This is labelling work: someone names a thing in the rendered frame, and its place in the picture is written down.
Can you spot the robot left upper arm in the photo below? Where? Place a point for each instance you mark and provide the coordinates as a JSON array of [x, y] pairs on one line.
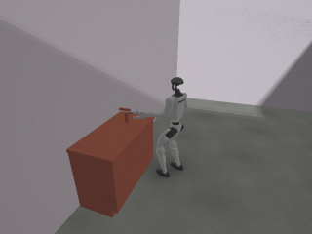
[[168, 104]]

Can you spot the robot left hand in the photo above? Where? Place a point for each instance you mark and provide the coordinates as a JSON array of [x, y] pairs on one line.
[[142, 114]]

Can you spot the robot right foot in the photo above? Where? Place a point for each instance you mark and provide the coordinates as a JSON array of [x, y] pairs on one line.
[[180, 167]]

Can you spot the robot right upper arm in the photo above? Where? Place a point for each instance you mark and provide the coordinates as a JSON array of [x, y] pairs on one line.
[[185, 103]]

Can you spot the counter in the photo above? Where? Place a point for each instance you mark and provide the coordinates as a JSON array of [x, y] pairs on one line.
[[108, 162]]

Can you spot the robot left foot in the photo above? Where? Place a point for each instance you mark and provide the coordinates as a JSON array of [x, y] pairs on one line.
[[160, 172]]

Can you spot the robot foot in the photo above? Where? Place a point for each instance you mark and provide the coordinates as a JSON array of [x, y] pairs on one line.
[[180, 167], [160, 172]]

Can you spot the robot left forearm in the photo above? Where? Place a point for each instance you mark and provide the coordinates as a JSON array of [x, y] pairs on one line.
[[158, 115]]

